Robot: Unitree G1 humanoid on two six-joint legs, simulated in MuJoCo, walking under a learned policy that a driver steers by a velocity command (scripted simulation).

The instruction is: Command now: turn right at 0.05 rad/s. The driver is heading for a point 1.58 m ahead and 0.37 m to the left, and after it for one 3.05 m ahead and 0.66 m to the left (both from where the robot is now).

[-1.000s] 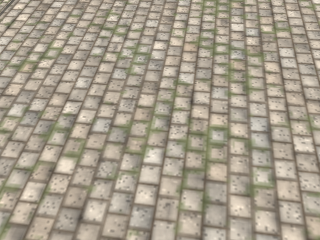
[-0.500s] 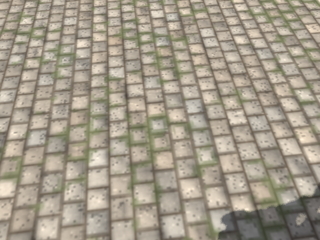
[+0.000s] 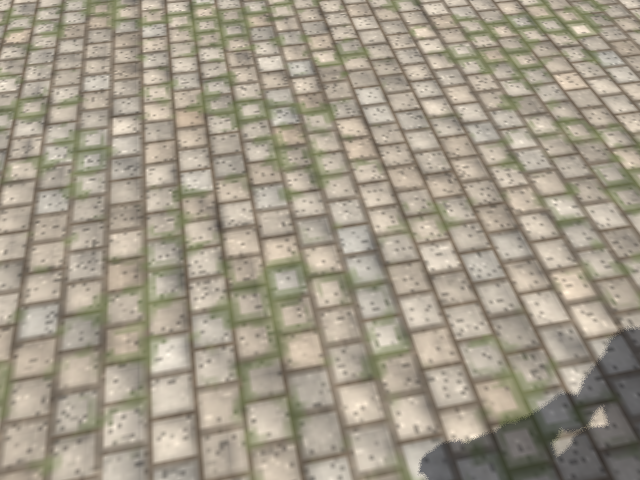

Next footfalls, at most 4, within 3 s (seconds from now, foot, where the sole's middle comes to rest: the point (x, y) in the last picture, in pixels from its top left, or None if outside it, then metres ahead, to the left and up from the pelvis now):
0.86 right None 0.45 -0.03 -0.78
1.40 left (270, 381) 0.72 0.14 -0.78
1.94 right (281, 257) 1.09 0.13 -0.78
2.46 left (174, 224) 1.21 0.43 -0.78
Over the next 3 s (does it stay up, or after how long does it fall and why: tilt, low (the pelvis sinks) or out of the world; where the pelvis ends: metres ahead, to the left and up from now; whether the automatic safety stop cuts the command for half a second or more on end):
stays up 1.37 0.38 -0.02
